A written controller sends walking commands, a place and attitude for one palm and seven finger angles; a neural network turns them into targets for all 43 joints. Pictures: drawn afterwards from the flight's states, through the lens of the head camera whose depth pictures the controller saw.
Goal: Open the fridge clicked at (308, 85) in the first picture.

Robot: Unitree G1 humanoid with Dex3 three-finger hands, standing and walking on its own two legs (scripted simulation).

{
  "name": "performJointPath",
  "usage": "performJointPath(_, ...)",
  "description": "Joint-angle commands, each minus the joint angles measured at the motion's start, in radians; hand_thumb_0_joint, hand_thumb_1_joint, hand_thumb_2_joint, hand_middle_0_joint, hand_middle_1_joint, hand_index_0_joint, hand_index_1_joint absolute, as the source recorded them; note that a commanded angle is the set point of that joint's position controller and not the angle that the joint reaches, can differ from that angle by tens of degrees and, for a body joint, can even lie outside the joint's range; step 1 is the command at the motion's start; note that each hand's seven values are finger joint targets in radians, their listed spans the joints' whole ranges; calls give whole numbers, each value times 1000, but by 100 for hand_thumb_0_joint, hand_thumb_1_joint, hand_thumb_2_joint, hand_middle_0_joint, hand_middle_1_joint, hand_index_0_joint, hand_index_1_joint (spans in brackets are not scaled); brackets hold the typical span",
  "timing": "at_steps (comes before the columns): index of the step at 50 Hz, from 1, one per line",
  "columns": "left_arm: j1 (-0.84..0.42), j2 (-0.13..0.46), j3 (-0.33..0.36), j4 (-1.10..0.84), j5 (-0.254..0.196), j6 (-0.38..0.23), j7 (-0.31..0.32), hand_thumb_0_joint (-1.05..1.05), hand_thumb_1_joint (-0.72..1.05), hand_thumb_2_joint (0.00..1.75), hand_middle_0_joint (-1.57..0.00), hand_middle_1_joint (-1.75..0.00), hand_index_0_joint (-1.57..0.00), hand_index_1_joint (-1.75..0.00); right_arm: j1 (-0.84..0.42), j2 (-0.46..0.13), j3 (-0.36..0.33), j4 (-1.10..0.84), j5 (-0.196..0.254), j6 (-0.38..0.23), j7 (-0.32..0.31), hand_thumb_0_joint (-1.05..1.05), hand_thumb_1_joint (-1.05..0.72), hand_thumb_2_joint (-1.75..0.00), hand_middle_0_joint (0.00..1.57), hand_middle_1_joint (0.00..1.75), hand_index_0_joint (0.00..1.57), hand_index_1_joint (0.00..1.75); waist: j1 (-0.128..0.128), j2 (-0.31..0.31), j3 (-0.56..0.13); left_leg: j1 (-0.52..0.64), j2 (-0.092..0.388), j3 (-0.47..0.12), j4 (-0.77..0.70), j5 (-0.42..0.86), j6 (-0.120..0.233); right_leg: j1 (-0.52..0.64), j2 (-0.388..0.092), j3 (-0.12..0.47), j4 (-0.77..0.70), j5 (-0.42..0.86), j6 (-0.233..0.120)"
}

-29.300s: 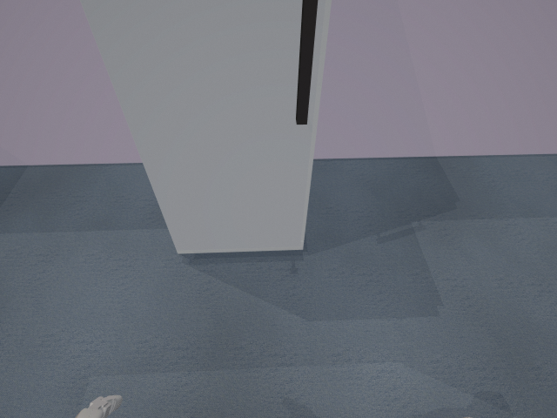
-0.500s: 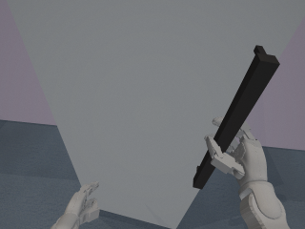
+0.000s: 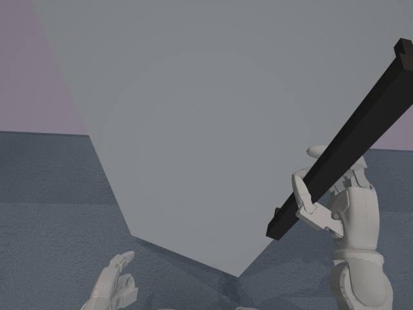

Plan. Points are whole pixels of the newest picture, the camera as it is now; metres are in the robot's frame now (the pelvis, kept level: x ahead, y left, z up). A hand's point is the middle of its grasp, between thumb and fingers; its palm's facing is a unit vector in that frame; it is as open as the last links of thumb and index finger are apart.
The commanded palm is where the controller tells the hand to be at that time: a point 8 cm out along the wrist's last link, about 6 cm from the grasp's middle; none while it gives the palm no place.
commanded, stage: walk backward, drawing the door open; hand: right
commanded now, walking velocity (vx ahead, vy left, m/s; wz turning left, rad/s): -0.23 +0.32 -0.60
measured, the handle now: (315, 172) +0.31 -0.12 +0.16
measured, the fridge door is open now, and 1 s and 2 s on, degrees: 20 39 62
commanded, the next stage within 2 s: none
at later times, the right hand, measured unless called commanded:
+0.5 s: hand (282, 268) +0.17 -0.06 +0.16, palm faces +0.05 +0.99 -0.16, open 7.8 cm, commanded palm +0.14 -0.10 +0.16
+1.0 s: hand (243, 290) +0.14 -0.01 +0.16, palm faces +0.49 +0.86 -0.11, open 7.2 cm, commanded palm +0.08 -0.03 +0.15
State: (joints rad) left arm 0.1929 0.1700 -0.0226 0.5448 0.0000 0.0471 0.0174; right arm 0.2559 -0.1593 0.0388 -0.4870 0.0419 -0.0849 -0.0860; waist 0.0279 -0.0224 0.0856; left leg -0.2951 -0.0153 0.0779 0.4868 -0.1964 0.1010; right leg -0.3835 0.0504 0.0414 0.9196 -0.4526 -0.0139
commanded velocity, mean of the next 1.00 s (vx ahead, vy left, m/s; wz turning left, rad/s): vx -0.14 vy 0.39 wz -0.72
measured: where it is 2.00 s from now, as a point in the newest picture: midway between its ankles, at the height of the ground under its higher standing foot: outside the picture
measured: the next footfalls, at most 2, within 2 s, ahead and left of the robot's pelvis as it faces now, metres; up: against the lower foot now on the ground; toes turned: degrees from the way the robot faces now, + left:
right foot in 0.30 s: -0.09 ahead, -0.10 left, +0.00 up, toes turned -14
left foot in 0.60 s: +0.00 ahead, +0.29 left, +0.00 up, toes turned -24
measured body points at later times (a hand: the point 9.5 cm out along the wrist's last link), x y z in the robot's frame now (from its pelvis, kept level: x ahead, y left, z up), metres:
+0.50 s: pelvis -0.09 +0.08 +0.01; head -0.02 +0.04 +0.45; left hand +0.12 +0.23 -0.10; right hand +0.16 -0.11 +0.17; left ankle -0.02 +0.24 -0.67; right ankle -0.13 -0.09 -0.74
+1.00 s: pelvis -0.08 +0.26 +0.01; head +0.00 +0.17 +0.43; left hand +0.21 +0.33 -0.09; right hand +0.11 -0.05 +0.16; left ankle +0.04 +0.35 -0.64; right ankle -0.13 +0.16 -0.74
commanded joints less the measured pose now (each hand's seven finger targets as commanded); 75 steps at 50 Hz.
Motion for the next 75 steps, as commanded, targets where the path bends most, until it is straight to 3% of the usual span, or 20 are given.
performJointPath(1, -113, 56, 30, -162, 18, -78, 11, 0, 90, 90, -20, -30, -20, -30, -83, -102, -70, -275, -31, -141, -8, 0, -90, -90, 45, 140, 45, 140, -18, 118, -307, 198, 294, -174, -177, 290, 2, -28, -24, -15, 139, -13, 10)
performJointPath(12, -27, 68, 54, -172, 16, -136, 17, 0, 90, 90, -20, -30, -20, -30, -288, -65, 53, -362, -60, -162, 11, 0, -90, -90, 45, 140, 45, 140, 28, 144, -322, 279, 187, 24, -177, 202, -36, 154, -47, -174, -501, 117, -5)
performJointPath(13, 15, 79, 63, -172, 13, -136, 15, 0, 90, 90, -20, -30, -20, -30, -338, -60, 75, -361, -55, -161, 15, 0, -90, -90, 45, 140, 45, 140, 68, 65, -320, 191, 135, 61, -45, 174, -90, 282, -86, -124, -657, 235, -21)
performJointPath(15, -23, 148, 103, -208, 30, -149, 10, 0, 90, 90, -20, -30, -20, -30, -401, -57, 107, -338, -65, -180, 24, 0, -90, -90, 45, 140, 45, 140, 67, -235, -255, -261, 39, 1, 458, -216, -163, 490, -509, 453, -716, 648, -170)
performJointPath(17, -130, 126, 77, -190, 39, -180, 4, 0, 90, 90, -20, -30, -20, -30, -489, -87, 76, -373, -75, -176, 36, 0, -90, -90, 45, 140, 45, 140, 33, -62, -192, -315, 66, -239, 846, -258, -120, 290, -659, 618, -656, 824, -267)
performJointPath(22, -113, 148, 103, -95, 3, -207, -28, 0, 90, 90, -20, -30, -20, -30, -494, 19, 125, -244, -62, -129, 39, 0, -90, -90, 45, 140, 45, 140, 1, -100, -164, -119, 29, -111, 487, -159, -122, 250, -346, 129, -529, 617, -78)
performJointPath(27, -139, 123, 112, -67, -17, -216, -31, 0, 90, 90, -20, -30, -20, -30, -597, -33, 77, -222, -55, -134, 53, 0, -90, -90, 45, 140, 45, 140, 27, -255, -229, 97, -28, -51, -13, -174, -147, 325, -300, 276, -485, 691, -70)
performJointPath(32, -185, 40, 89, -76, -39, -185, -24, 0, 90, 90, -20, -30, -20, -30, -633, -182, -58, -270, -38, -152, 44, 0, -90, -90, 45, 140, 45, 140, -8, 266, -305, 401, 231, -91, -147, 588, 0, 4, 11, -73, 50, -92, -33)
performJointPath(33, -237, 65, 129, -76, -43, -190, -1, 0, 90, 90, -20, -30, -20, -30, -628, -186, -119, -270, -30, -133, 51, 0, -90, -90, 45, 140, 45, 140, -41, 468, -365, 365, 346, -163, -105, 563, 78, -16, -7, -22, 259, -204, 14)
performJointPath(40, -209, 61, 77, -87, -4, -143, 35, 0, 90, 90, -20, -30, -20, -30, -596, -89, -38, -206, -17, -124, 21, 0, -90, -90, 45, 140, 45, 140, 11, 150, -314, 346, 209, 31, 160, 570, 35, 116, -51, -161, -507, 227, 22)
performJointPath(43, -143, 152, 127, -98, 7, -159, 20, 0, 90, 90, -20, -30, -20, -30, -722, -35, 47, -234, -46, -150, 46, 0, -90, -90, 45, 140, 45, 140, 36, -118, -387, -375, 24, -52, 628, -359, -95, 857, -560, 486, -517, 1319, -161)
performJointPath(44, -125, 164, 119, -90, -1, -162, -4, 0, 90, 90, -20, -30, -20, -30, -741, -68, 4, -190, -65, -149, 41, 0, -90, -90, 45, 140, 45, 140, 44, -23, -385, -435, 32, -129, 667, -351, -95, 892, -573, 420, -460, 1356, -211)
performJointPath(55, -177, 146, 113, -104, -43, -155, -17, 0, 90, 90, -20, -30, -20, -30, -528, -116, -86, -229, -1, -91, 35, 0, -90, -90, 45, 140, 45, 140, 1, -277, -279, 111, 13, -14, 259, -175, -150, 259, -331, 145, -531, 565, -109)
performJointPath(59, -128, 86, 84, -79, -58, -157, -6, 0, 90, 90, -20, -30, -20, -30, -616, -162, -118, -164, -1, -96, 15, 0, -90, -90, 45, 140, 45, 140, -8, 40, -263, 290, 75, -28, -224, 113, -148, 171, -144, 75, -192, 249, -8)
performJointPath(61, -165, 54, 79, -102, -50, -155, 8, 0, 90, 90, -20, -30, -20, -30, -527, -232, -190, -169, 2, -96, 0, 0, -90, -90, 45, 140, 45, 140, -23, 356, -239, 270, 366, -246, -168, 454, 33, -121, -16, -10, 306, -202, 23)
performJointPath(64, -200, 93, 92, -108, -26, -135, 19, 0, 90, 90, -20, -30, -20, -30, -514, -249, -257, -278, 14, -129, -28, 0, -90, -90, 45, 140, 45, 140, -27, 333, -233, 244, 424, -234, -75, 540, 155, -149, -98, 17, 449, -160, 40)
performJointPath(70, -168, 87, 81, -142, -17, -94, 38, 0, 90, 90, -20, -30, -20, -30, -340, -183, -210, -235, 36, -120, -37, 0, -90, -90, 45, 140, 45, 140, -5, 165, -238, 208, 270, 71, 149, 371, 19, 118, -64, -151, -393, 155, 17)
performJointPath(71, -132, 95, 89, -138, -14, -95, 41, 0, 90, 90, -20, -30, -20, -30, -368, -161, -168, -268, 37, -119, -27, 0, -90, -90, 45, 140, 45, 140, 21, 100, -271, 109, 225, 82, 312, 259, -18, 301, -91, -123, -561, 332, 9)
performJointPath(73, -140, 142, 107, -152, -5, -113, 34, 0, 90, 90, -20, -30, -20, -30, -426, -138, -110, -332, 27, -142, -15, 0, -90, -90, 45, 140, 45, 140, -25, -241, -319, -236, 40, -7, 681, -416, -110, 589, -505, 478, -596, 1072, -152)
performJointPath(75, -156, 127, 79, -136, 11, -132, 14, 0, 90, 90, -20, -30, -20, -30, -515, -239, -195, -432, 18, -162, -14, 0, -90, -90, 45, 140, 45, 140, -4, -306, -377, -274, 47, -151, 900, -356, -128, 558, -514, 567, -586, 1058, -175)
